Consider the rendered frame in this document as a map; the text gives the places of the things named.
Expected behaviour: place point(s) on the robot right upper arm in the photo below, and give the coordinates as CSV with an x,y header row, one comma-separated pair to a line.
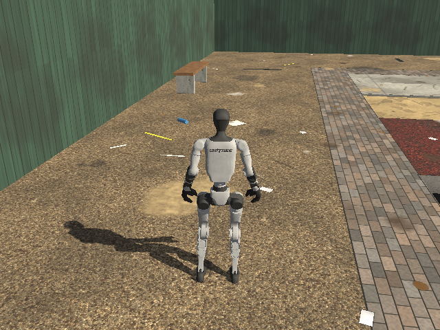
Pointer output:
x,y
242,146

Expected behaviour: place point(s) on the left robot hand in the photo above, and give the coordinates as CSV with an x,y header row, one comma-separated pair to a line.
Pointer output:
x,y
191,193

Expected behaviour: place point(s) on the right robot hand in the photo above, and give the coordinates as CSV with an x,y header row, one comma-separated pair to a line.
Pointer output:
x,y
251,193

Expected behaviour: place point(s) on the robot right forearm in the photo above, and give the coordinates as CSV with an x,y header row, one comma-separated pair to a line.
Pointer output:
x,y
253,181

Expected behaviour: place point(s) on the robot left upper arm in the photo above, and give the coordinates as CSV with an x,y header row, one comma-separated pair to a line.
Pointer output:
x,y
196,155

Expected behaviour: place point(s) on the robot head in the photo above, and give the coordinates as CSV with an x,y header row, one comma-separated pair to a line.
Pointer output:
x,y
221,118

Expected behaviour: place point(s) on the robot left forearm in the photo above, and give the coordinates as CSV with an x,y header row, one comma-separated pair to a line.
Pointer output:
x,y
188,181

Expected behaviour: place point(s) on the right robot shin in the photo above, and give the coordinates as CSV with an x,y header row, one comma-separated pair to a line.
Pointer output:
x,y
235,251

